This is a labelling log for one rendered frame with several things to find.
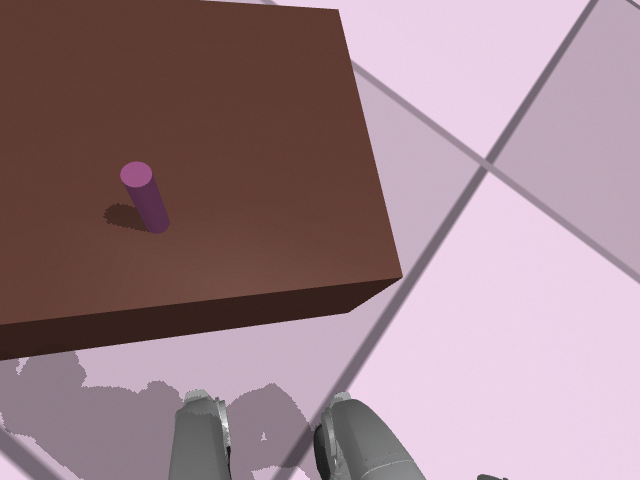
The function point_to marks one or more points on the can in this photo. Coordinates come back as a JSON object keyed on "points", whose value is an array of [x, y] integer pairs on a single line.
{"points": [[140, 184]]}

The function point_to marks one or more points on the right robot foot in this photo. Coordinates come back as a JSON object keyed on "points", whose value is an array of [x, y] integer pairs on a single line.
{"points": [[320, 453]]}

